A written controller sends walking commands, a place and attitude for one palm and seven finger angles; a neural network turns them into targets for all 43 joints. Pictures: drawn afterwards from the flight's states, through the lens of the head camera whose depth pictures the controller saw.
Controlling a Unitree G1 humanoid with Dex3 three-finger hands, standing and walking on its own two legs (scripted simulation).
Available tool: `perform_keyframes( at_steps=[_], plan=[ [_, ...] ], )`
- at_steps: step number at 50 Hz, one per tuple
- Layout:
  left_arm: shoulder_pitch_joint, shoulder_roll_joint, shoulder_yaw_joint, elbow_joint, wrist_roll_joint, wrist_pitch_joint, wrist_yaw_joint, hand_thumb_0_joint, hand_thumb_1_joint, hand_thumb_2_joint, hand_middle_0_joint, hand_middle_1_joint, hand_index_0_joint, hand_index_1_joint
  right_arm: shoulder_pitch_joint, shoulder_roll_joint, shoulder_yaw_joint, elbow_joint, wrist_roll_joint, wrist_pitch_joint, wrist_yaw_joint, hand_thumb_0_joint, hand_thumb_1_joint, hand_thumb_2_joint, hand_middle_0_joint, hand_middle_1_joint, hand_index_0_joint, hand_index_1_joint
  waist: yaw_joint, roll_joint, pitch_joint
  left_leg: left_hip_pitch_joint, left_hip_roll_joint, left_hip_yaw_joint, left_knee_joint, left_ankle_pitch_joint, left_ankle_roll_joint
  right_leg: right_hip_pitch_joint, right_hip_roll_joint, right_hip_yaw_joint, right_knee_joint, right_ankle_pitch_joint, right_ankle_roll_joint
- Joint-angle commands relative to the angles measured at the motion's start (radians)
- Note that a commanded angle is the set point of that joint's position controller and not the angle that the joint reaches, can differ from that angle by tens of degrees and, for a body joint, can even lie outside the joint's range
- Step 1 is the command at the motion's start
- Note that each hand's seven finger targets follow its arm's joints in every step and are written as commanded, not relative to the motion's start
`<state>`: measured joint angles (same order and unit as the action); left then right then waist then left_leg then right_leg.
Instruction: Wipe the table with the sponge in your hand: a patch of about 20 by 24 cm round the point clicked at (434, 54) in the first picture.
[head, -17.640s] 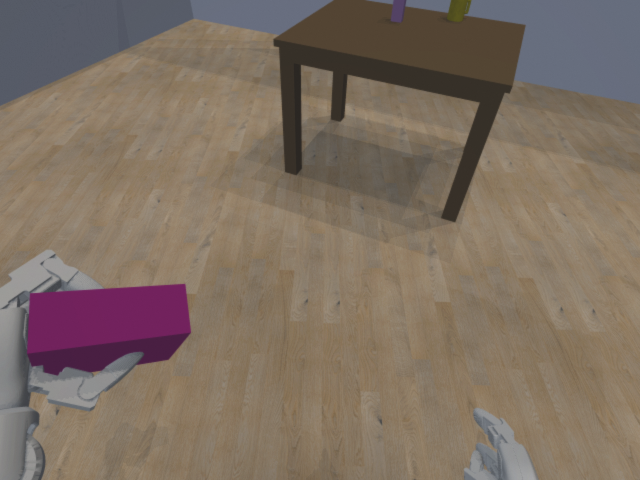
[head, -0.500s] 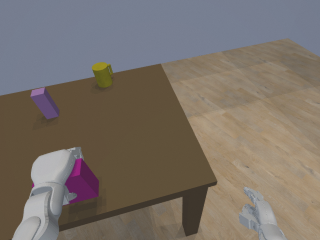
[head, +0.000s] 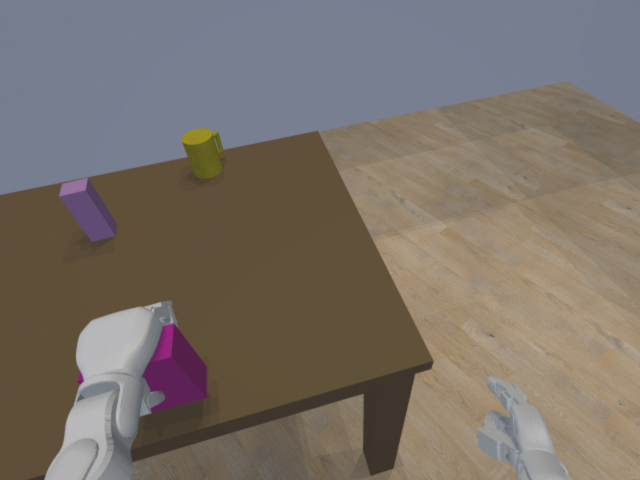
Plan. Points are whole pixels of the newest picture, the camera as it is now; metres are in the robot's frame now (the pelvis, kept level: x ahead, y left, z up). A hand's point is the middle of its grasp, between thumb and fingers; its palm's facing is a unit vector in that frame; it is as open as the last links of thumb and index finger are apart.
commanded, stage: move the sponge above the wiping area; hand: left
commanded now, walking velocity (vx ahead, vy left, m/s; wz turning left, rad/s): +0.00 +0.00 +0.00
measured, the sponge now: (156, 379) +0.22 +0.27 -0.01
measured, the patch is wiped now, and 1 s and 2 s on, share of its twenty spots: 0.00 0.00 0.00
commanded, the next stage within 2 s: lower the sponge onto the table in 0.68 s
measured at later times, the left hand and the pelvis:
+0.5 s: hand (152, 350) +0.24 +0.27 +0.04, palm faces -0.03 -0.09 -1.00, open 9.1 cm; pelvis +0.00 +0.00 +0.00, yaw +0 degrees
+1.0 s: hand (139, 364) +0.22 +0.28 +0.03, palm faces -0.03 -0.11 -0.99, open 9.1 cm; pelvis +0.00 +0.00 +0.00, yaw +0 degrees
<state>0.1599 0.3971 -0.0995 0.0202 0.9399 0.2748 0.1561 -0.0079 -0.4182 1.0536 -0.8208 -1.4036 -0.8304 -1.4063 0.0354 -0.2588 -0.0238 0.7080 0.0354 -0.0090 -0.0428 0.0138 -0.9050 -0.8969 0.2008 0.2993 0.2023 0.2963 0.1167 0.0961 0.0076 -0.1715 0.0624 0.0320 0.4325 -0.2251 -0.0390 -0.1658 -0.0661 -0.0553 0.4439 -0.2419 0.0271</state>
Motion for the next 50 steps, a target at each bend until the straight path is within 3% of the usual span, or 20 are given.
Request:
perform_keyframes(
  at_steps=[1, 3, 4, 8, 9, 13, 14, 18, 19, 23, 24, 28, 29, 33, 34, 39, 42, 43, 44, 50],
  plan=[
    [-0.171, 0.201, 0.132, -0.171, 0.03, 0.008, 0.054, 0.0, 0.1, 1.3, -1.2, -1.6, -1.2, -1.6, -0.192, -0.11, -0.031, -0.168, -0.001, -0.048, 0.001, 0.0, -0.9, -0.9, 0.2, 0.3, 0.2, 0.3, 0.007, -0.079, -0.188, 0.046, -0.076, -0.011, -0.046, 0.214, 0.072, 0.053, 0.069, 0.011, -0.06, 0.18, -0.081],
    [-0.17, 0.231, 0.164, -0.188, 0.032, 0.018, 0.057, 0.0, 0.1, 1.3, -1.2, -1.6, -1.2, -1.6, -0.216, -0.111, -0.028, -0.169, 0.0, -0.042, 0.0, 0.0, -0.9, -0.9, 0.2, 0.3, 0.2, 0.3, 0.014, -0.053, -0.182, 0.057, -0.08, -0.018, -0.047, 0.207, 0.069, 0.052, 0.078, 0.039, -0.069, 0.164, -0.089],
    [-0.208, 0.16, 0.085, -0.202, 0.031, 0.018, 0.052, 0.0, 0.1, 1.3, -1.2, -1.6, -1.2, -1.6, -0.208, -0.099, -0.021, -0.181, 0.004, -0.045, 0.0, 0.0, -0.9, -0.9, 0.2, 0.3, 0.2, 0.3, -0.005, -0.057, -0.176, 0.043, -0.08, -0.006, -0.046, 0.188, 0.072, 0.037, 0.071, 0.004, -0.063, 0.144, -0.079],
    [-0.249, 0.202, 0.117, -0.146, 0.038, 0.013, 0.059, 0.0, 0.1, 1.3, -1.2, -1.6, -1.2, -1.6, -0.215, -0.106, -0.024, -0.159, 0.002, -0.046, -0.004, 0.0, -0.9, -0.9, 0.2, 0.3, 0.2, 0.3, -0.002, -0.053, -0.155, 0.052, -0.082, -0.019, -0.054, 0.148, 0.071, 0.013, 0.081, 0.036, -0.083, 0.092, -0.089],
    [-0.297, 0.14, 0.05, -0.176, 0.036, 0.005, 0.056, 0.0, 0.1, 1.3, -1.2, -1.6, -1.2, -1.6, -0.21, -0.097, -0.019, -0.171, 0.003, -0.051, -0.006, 0.0, -0.9, -0.9, 0.2, 0.3, 0.2, 0.3, -0.015, -0.06, -0.177, 0.052, -0.082, -0.01, -0.051, 0.148, 0.076, 0.017, 0.072, 0.003, -0.07, 0.099, -0.08],
    [-0.305, 0.223, 0.128, -0.149, 0.052, 0.003, 0.073, 0.0, 0.1, 1.3, -1.2, -1.6, -1.2, -1.6, -0.215, -0.106, -0.025, -0.153, -0.003, -0.049, -0.011, 0.0, -0.9, -0.9, 0.2, 0.3, 0.2, 0.3, 0.004, -0.033, -0.197, 0.07, -0.084, -0.019, -0.052, 0.167, 0.071, 0.032, 0.079, 0.032, -0.075, 0.11, -0.09],
    [-0.341, 0.16, 0.065, -0.162, 0.048, 0.002, 0.07, 0.0, 0.1, 1.3, -1.2, -1.6, -1.2, -1.6, -0.209, -0.095, -0.018, -0.164, 0.001, -0.052, -0.011, 0.0, -0.9, -0.9, 0.2, 0.3, 0.2, 0.3, -0.011, -0.05, -0.203, 0.061, -0.084, -0.01, -0.05, 0.168, 0.075, 0.031, 0.072, 0.002, -0.066, 0.119, -0.082],
    [-0.276, 0.23, 0.151, -0.099, 0.044, 0.032, 0.073, 0.0, 0.1, 1.3, -1.2, -1.6, -1.2, -1.6, -0.219, -0.111, -0.024, -0.148, 0.003, -0.041, -0.008, 0.0, -0.9, -0.9, 0.2, 0.3, 0.2, 0.3, 0.014, -0.058, -0.205, 0.064, -0.083, -0.017, -0.057, 0.19, 0.07, 0.059, 0.078, 0.03, -0.074, 0.144, -0.09],
    [-0.288, 0.157, 0.079, -0.139, 0.037, 0.034, 0.064, 0.0, 0.1, 1.3, -1.2, -1.6, -1.2, -1.6, -0.217, -0.1, -0.018, -0.167, 0.005, -0.043, -0.005, 0.0, -0.9, -0.9, 0.2, 0.3, 0.2, 0.3, 0.003, -0.053, -0.224, 0.061, -0.083, -0.004, -0.054, 0.202, 0.074, 0.069, 0.069, 0.0, -0.061, 0.168, -0.081],
    [-0.18, 0.217, 0.146, -0.115, 0.029, 0.057, 0.044, 0.0, 0.1, 1.3, -1.2, -1.6, -1.2, -1.6, -0.224, -0.114, -0.022, -0.165, 0.005, -0.029, 0.002, 0.0, -0.9, -0.9, 0.2, 0.3, 0.2, 0.3, 0.018, -0.069, -0.18, 0.049, -0.086, -0.016, -0.056, 0.205, 0.071, 0.077, 0.075, 0.034, -0.071, 0.179, -0.087],
    [-0.203, 0.148, 0.073, -0.148, 0.024, 0.055, 0.034, 0.0, 0.1, 1.3, -1.2, -1.6, -1.2, -1.6, -0.215, -0.104, -0.016, -0.182, 0.008, -0.032, 0.004, 0.0, -0.9, -0.9, 0.2, 0.3, 0.2, 0.3, 0.001, -0.076, -0.175, 0.038, -0.084, -0.003, -0.054, 0.196, 0.075, 0.066, 0.068, 0.002, -0.064, 0.176, -0.078],
    [-0.164, 0.244, 0.169, -0.188, 0.025, 0.023, 0.032, 0.0, 0.1, 1.3, -1.2, -1.6, -1.2, -1.6, -0.208, -0.115, -0.029, -0.18, 0.001, -0.036, 0.001, 0.0, -0.9, -0.9, 0.2, 0.3, 0.2, 0.3, 0.013, -0.079, -0.183, 0.066, -0.084, -0.013, -0.039, 0.214, 0.078, 0.065, 0.075, 0.044, -0.069, 0.198, -0.085],
    [-0.188, 0.201, 0.123, -0.223, 0.028, 0.012, 0.033, 0.0, 0.1, 1.3, -1.2, -1.6, -1.2, -1.6, -0.193, -0.106, -0.025, -0.189, 0.0, -0.039, 0.001, 0.0, -0.9, -0.9, 0.2, 0.3, 0.2, 0.3, 0.001, -0.068, -0.203, 0.057, -0.084, -0.001, -0.033, 0.218, 0.08, 0.063, 0.068, 0.01, -0.055, 0.201, -0.078],
    [-0.174, 0.235, 0.168, -0.237, 0.031, -0.017, 0.055, 0.0, 0.1, 1.3, -1.2, -1.6, -1.2, -1.6, -0.197, -0.108, -0.036, -0.175, -0.004, -0.047, 0.0, 0.0, -0.9, -0.9, 0.2, 0.3, 0.2, 0.3, 0.006, -0.05, -0.189, 0.085, -0.08, -0.011, -0.022, 0.24, 0.078, 0.043, 0.077, 0.042, -0.061, 0.22, -0.087],
    [-0.187, 0.189, 0.124, -0.251, 0.025, -0.025, 0.057, 0.0, 0.1, 1.3, -1.2, -1.6, -1.2, -1.6, -0.18, -0.101, -0.035, -0.181, -0.002, -0.054, -0.002, 0.0, -0.9, -0.9, 0.2, 0.3, 0.2, 0.3, -0.005, -0.044, -0.205, 0.079, -0.079, 0.001, -0.017, 0.244, 0.081, 0.046, 0.068, 0.013, -0.049, 0.229, -0.079],
    [-0.184, 0.182, 0.116, -0.217, 0.019, -0.021, 0.061, 0.0, 0.1, 1.3, -1.2, -1.6, -1.2, -1.6, -0.188, -0.102, -0.035, -0.167, 0.0, -0.058, -0.005, 0.0, -0.9, -0.9, 0.2, 0.3, 0.2, 0.3, -0.005, -0.055, -0.187, 0.072, -0.077, -0.003, -0.025, 0.229, 0.079, 0.039, 0.068, 0.01, -0.054, 0.206, -0.077],
    [-0.186, 0.192, 0.118, -0.186, 0.023, -0.017, 0.054, 0.0, 0.1, 1.3, -1.2, -1.6, -1.2, -1.6, -0.19, -0.108, -0.037, -0.158, -0.002, -0.053, -0.005, 0.0, -0.9, -0.9, 0.2, 0.3, 0.2, 0.3, -0.001, -0.07, -0.178, 0.067, -0.078, -0.006, -0.033, 0.225, 0.078, 0.045, 0.064, 0.014, -0.061, 0.209, -0.076],
    [-0.166, 0.241, 0.174, -0.197, 0.017, -0.012, 0.056, 0.0, 0.1, 1.3, -1.2, -1.6, -1.2, -1.6, -0.207, -0.111, -0.035, -0.16, -0.001, -0.054, -0.007, 0.0, -0.9, -0.9, 0.2, 0.3, 0.2, 0.3, 0.01, -0.053, -0.186, 0.077, -0.081, -0.013, -0.038, 0.22, 0.076, 0.058, 0.074, 0.041, -0.067, 0.2, -0.084],
    [-0.166, 0.203, 0.136, -0.205, 0.019, -0.011, 0.052, 0.0, 0.1, 1.3, -1.2, -1.6, -1.2, -1.6, -0.196, -0.104, -0.031, -0.167, -0.001, -0.054, -0.007, 0.0, -0.9, -0.9, 0.2, 0.3, 0.2, 0.3, 0.004, -0.061, -0.194, 0.07, -0.081, -0.002, -0.031, 0.229, 0.079, 0.061, 0.067, 0.016, -0.058, 0.216, -0.077],
    [-0.193, 0.228, 0.153, -0.162, 0.018, -0.003, 0.04, 0.0, 0.1, 1.3, -1.2, -1.6, -1.2, -1.6, -0.201, -0.108, -0.024, -0.16, 0.002, -0.044, -0.006, 0.0, -0.9, -0.9, 0.2, 0.3, 0.2, 0.3, -0.003, -0.077, -0.148, 0.046, -0.079, -0.008, -0.048, 0.193, 0.074, 0.045, 0.069, 0.019, -0.077, 0.169, -0.076]
  ],
)
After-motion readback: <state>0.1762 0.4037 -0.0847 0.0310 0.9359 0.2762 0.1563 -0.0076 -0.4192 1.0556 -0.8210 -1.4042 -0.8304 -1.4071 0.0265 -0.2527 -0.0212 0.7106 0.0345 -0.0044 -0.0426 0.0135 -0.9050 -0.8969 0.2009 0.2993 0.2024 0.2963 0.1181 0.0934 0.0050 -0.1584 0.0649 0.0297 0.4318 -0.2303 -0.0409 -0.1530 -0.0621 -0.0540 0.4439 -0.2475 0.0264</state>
